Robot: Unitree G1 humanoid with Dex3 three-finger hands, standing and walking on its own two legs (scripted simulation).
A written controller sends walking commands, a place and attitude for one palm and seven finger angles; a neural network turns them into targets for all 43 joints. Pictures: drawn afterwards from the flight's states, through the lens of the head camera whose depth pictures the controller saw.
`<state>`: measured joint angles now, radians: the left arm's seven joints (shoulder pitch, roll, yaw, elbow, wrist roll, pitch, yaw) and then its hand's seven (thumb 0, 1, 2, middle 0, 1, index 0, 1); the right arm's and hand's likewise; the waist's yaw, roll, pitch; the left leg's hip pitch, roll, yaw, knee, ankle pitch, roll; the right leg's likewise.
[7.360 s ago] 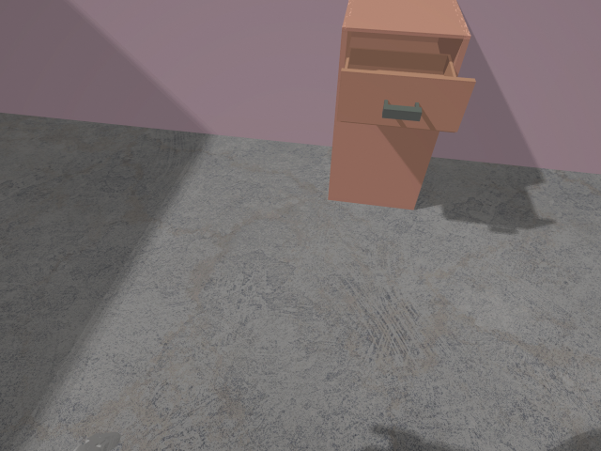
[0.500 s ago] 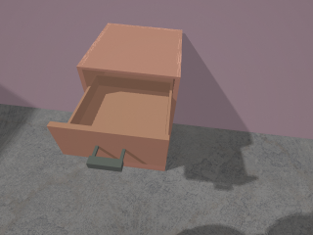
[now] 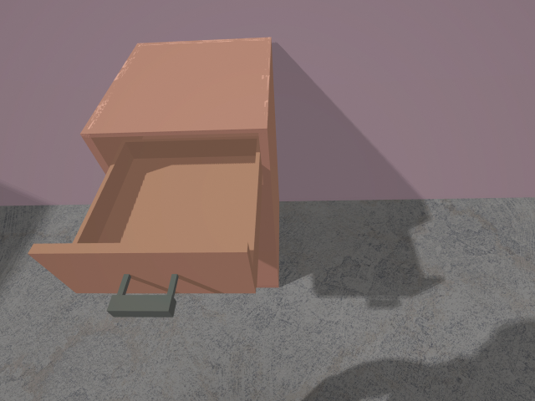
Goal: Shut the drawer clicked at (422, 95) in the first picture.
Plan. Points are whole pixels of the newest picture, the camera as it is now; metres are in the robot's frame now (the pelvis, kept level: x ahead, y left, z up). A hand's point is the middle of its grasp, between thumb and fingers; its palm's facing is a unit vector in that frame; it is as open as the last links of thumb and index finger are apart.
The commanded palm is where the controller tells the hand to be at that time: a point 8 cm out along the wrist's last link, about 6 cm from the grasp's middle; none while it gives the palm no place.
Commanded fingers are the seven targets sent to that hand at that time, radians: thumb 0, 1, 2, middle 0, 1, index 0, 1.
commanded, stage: come to a stop and stand still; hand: left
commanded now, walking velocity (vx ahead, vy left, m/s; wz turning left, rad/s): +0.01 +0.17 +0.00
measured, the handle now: (146, 292) +0.30 +0.24 -0.06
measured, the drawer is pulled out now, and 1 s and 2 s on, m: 0.30 0.30 0.30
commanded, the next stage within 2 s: look again from close up in 0.62 s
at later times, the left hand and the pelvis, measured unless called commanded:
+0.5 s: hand out of the picture -0.05 +0.21 -0.17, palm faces +0.10 -0.97 -0.22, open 7.4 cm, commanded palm none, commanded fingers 0.00 0.90 0.90 -0.20 -0.30 -0.20 -0.30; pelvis -0.05 +0.02 +0.01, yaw +0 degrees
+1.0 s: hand out of the picture -0.05 +0.16 -0.17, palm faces +0.05 -0.98 -0.18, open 7.3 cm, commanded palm none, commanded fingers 0.00 0.90 0.90 -0.20 -0.30 -0.20 -0.30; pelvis -0.04 +0.01 +0.00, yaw +1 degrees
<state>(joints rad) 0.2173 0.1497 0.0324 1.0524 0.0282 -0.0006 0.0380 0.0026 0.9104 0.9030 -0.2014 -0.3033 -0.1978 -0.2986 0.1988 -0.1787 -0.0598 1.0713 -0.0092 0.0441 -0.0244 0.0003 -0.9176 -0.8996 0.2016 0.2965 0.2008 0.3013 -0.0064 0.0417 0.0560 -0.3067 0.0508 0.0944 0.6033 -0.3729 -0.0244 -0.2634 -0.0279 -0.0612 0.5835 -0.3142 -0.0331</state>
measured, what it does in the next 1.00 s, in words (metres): steps on the spot: left foot, then right foot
